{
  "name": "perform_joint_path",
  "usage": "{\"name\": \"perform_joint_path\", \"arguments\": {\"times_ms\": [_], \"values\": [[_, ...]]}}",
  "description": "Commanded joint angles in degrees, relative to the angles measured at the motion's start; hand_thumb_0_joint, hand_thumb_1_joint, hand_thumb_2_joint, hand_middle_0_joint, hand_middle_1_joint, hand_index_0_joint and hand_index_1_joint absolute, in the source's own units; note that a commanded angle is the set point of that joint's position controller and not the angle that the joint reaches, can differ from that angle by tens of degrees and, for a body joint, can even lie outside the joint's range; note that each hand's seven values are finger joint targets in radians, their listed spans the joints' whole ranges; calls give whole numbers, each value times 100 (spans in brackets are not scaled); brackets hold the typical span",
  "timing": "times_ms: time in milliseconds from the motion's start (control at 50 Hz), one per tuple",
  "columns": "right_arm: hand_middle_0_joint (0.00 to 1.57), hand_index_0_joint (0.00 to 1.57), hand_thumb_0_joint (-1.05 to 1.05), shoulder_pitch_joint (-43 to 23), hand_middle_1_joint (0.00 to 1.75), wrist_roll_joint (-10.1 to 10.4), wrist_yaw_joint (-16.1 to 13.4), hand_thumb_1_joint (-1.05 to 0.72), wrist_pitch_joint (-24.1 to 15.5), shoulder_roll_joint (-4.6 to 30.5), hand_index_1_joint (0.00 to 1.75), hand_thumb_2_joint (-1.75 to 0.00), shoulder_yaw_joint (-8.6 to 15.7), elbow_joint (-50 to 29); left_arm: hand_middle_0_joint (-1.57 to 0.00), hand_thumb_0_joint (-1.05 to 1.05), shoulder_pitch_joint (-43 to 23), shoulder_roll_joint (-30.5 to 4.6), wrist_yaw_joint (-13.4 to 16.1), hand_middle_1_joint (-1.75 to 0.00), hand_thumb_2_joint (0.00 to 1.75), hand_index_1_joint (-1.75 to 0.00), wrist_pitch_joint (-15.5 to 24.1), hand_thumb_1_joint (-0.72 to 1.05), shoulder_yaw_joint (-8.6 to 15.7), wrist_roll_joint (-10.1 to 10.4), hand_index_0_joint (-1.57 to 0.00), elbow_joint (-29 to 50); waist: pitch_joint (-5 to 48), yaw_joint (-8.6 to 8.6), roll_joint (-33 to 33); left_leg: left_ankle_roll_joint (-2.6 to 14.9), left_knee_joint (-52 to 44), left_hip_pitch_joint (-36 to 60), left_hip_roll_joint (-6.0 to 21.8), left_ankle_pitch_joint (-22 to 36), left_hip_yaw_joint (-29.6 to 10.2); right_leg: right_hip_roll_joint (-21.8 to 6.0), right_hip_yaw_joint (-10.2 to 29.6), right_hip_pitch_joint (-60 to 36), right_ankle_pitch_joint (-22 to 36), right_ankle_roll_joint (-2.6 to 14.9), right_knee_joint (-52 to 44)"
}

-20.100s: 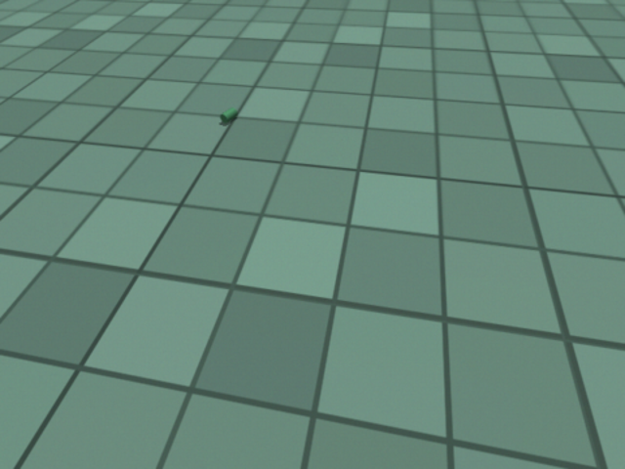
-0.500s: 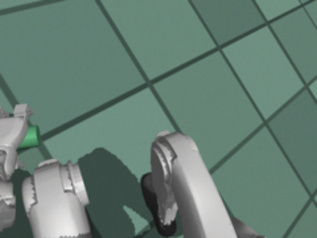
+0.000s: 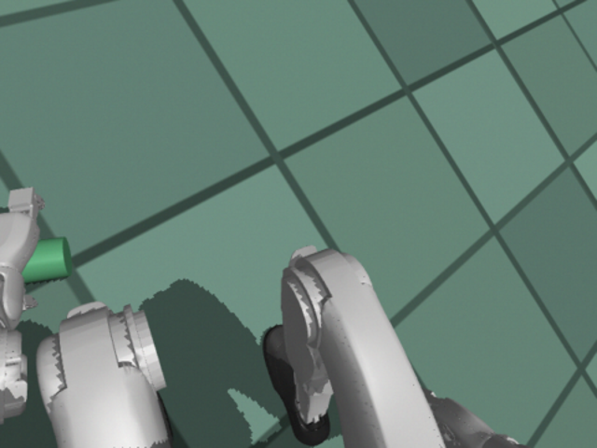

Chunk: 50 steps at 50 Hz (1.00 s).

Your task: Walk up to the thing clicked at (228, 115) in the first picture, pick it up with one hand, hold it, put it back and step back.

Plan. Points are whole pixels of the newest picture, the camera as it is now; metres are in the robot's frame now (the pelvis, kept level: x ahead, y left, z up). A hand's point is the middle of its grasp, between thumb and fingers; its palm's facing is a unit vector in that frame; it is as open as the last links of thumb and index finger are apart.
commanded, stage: close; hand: left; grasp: from above
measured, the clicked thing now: (28, 261) +0.40 +0.27 -0.27
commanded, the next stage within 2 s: none
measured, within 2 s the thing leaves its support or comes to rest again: neither
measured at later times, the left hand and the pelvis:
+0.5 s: hand (15, 259) +0.40 +0.28 -0.24, palm faces -0.45 -0.10 -0.89, open 13.1 cm; pelvis +0.00 +0.00 +0.00, yaw -1 degrees
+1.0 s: hand (15, 264) +0.39 +0.28 -0.24, palm faces -0.42 -0.07 -0.90, open 11.3 cm; pelvis +0.00 +0.00 +0.00, yaw -1 degrees
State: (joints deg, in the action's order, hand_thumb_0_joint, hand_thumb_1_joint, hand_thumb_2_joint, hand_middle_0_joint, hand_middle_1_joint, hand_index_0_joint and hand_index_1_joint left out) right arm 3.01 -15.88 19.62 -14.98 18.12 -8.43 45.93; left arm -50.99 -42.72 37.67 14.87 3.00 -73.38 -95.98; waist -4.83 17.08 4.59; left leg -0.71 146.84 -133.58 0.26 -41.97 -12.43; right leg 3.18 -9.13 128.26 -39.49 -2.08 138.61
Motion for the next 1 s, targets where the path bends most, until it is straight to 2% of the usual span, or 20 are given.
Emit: {"name": "perform_joint_path", "arguments": {"times_ms": [0, 40, 80, 120, 200, 240, 320, 360, 400, 440, 480, 500, 560, 660, 780, 800, 820, 840, 860, 980], "values": [[20, 20, 0, 881, 30, -41, -103, -89, 118, 1613, 30, -90, 304, -61, -10, 0, -1152, -941, 272, -93, 97, -95, 375, -46, -17, -142, -9, 661, 3659, 158, -2170, 131, -1452, 2592, 56, 1254, 593, 311, -491, -2091, 1497, 388, -1247], [20, 20, 0, 874, 30, -83, -130, -89, 144, 1617, 30, -90, 285, 9, -11, 0, -1114, -1044, 499, -92, 96, -94, 462, -44, 88, -212, -10, 864, 3795, 137, -2270, 121, -1500, 2724, 71, 1407, 580, 342, -496, -2189, 1612, 369, -1243], [20, 20, 0, 777, 30, -165, -147, -89, 142, 1659, 30, -90, 313, 99, -12, 0, -977, -709, 734, -91, 94, -92, 424, -42, -170, -317, -11, 577, 3511, 167, -2201, 122, -1566, 2566, 58, 1132, 571, 354, -515, -1899, 1280, 379, -1312], [20, 20, 0, 791, 30, -221, -128, -89, 101, 1703, 30, -89, 293, 91, -15, 0, -985, -678, 934, -87, 93, -89, 344, -39, -231, -385, -13, 589, 3535, 244, -2124, 115, -1503, 2656, 73, 1179, 556, 377, -525, -1836, 1322, 364, -1257], [20, 20, 0, 719, 30, -211, -83, -88, 0, 1706, 30, -89, 299, 180, -20, 0, -1073, -670, 1333, -82, 89, -83, 73, -34, -341, -346, -18, 654, 3433, 251, -1999, 115, -1580, 2540, 93, 890, 515, 368, -490, -1738, 1002, 383, -1391], [20, 20, 0, 718, 30, -230, -31, -88, -81, 1703, 30, -89, 298, 131, -19, 0, -1154, -472, 1371, -82, 88, -83, -117, -34, -431, -235, -18, 524, 3322, 374, -2111, 95, -1616, 2538, 93, 806, 537, 361, -457, -1722, 954, 382, -1424], [20, 20, 0, 865, 30, -115, 37, -89, -185, 1747, 30, -89, 393, 194, -20, 0, -1430, -523, 1143, -82, 85, -82, -399, -32, -402, 18, -20, 520, 3334, 344, -2222, 107, -1550, 2503, 112, 838, 475, 284, -443, -1499, 1087, 378, -1332], [20, 20, 0, 943, 30, -55, 74, -89, -226, 1801, 30, -89, 392, 83, -22, 0, -1542, -656, 891, -81, 85, -81, -406, -31, -265, 81, -21, 499, 3458, 410, -2259, 124, -1418, 2563, 110, 1174, 512, 288, -419, -1797, 1504, 362, -1260], [20, 20, 0, 1124, 30, -25, 59, -89, -196, 1760, 30, -90, 327, 101, -24, 0, -1442, -931, 693, -80, 83, -81, -371, -27, 6, 91, -24, 211, 3401, 408, -2053, 161, -1392, 2333, 85, 1191, 541, 274, -412, -1956, 1514, 347, -1330], [20, 20, 0, 1075, 30, -22, 42, -89, -187, 1672, 30, -90, 285, 94, -25, 0, -1292, -740, 450, -80, 83, -81, -290, -27, -74, 133, -24, 59, 3338, 366, -2052, 136, -1465, 2402, 81, 1145, 488, 269, -491, -1890, 1465, 358, -1278], [20, 20, 0, 1048, 30, -13, 14, -89, -168, 1679, 30, -90, 243, -24, -26, 0, -1289, -822, 275, -80, 82, -81, -139, -25, -126, 138, -26, 114, 3368, 360, -2084, 140, -1491, 2457, 74, 1048, 451, 262, -506, -1976, 1371, 364, -1251], [20, 20, 0, 1016, 30, 16, -11, -89, -137, 1734, 30, -90, 247, -33, -26, 0, -1149, -1011, 238, -81, 81, -81, -70, -24, -42, 120, -26, 212, 3495, 218, -2129, 122, -1577, 2570, 76, 1110, 448, 276, -531, -2040, 1402, 373, -1257], [20, 20, 0, 963, 30, -43, -53, -89, -71, 1760, 30, -90, 203, -92, -30, 0, -1101, -1080, 249, -78, 80, -78, 178, -20, -35, -40, -30, 420, 3619, 224, -2381, 73, -1545, 2850, 88, 1431, 451, 294, -622, -2117, 1629, 375, -1144], [20, 20, 0, 754, 30, -160, -100, -89, 23, 1760, 30, -90, 168, -61, -32, 0, -1040, -1140, 683, -75, 73, -74, 363, -15, 9, -240, -33, 772, 3668, 184, -2352, 84, -1514, 2766, 104, 1438, 511, 389, -600, -2150, 1628, 367, -1230], [20, 20, 0, 758, 30, -223, -51, -89, -59, 1777, 30, -89, 241, 85, -40, 0, -1087, -762, 1151, -68, 69, -67, 88, -4, -262, -250, -41, 622, 3325, 355, -2156, 96, -1498, 2578, 106, 1041, 524, 358, -524, -1883, 1244, 361, -1361], [20, 20, 0, 769, 30, -243, -39, -89, -81, 1830, 30, -89, 275, -45, -41, 0, -1211, -982, 1208, -68, 68, -66, 53, -3, -93, -232, -42, 898, 3504, 367, -2221, 100, -1492, 2627, 124, 1151, 522, 384, -495, -2017, 1359, 360, -1372], [20, 20, 0, 846, 30, -204, -42, -89, -55, 1768, 30, -89, 261, 144, -42, 0, -1212, -799, 1227, -66, 68, -65, -50, -3, -202, -205, -43, 603, 3425, 354, -2170, 93, -1547, 2577, 124, 1026, 499, 378, -479, -1957, 1238, 382, -1399], [20, 20, 0, 859, 30, -226, -3, -89, -100, 1775, 30, -89, 282, 127, -42, 0, -1206, -699, 1180, -65, 65, -64, -118, -3, -321, -194, -43, 510, 3350, 423, -2197, 105, -1490, 2508, 112, 947, 504, 351, -504, -1808, 1166, 370, -1368], [20, 20, 0, 754, 30, -208, -4, -89, -141, 1831, 30, -89, 309, -44, -42, 0, -1293, -925, 1174, -65, 65, -64, -154, -2, -119, -74, -43, 694, 3395, 400, -2124, 108, -1503, 2477, 125, 945, 484, 345, -475, -1922, 1183, 366, -1395], [20, 20, 0, 1030, 30, -74, 1, -89, -148, 1740, 30, -90, 283, 3, -48, 0, -1281, -1094, 598, -61, 64, -61, -242, 3, 111, 21, -48, 266, 3215, 338, -2035, 154, -1462, 2255, 89, 885, 461, 273, -467, -1793, 1119, 372, -1302]]}}
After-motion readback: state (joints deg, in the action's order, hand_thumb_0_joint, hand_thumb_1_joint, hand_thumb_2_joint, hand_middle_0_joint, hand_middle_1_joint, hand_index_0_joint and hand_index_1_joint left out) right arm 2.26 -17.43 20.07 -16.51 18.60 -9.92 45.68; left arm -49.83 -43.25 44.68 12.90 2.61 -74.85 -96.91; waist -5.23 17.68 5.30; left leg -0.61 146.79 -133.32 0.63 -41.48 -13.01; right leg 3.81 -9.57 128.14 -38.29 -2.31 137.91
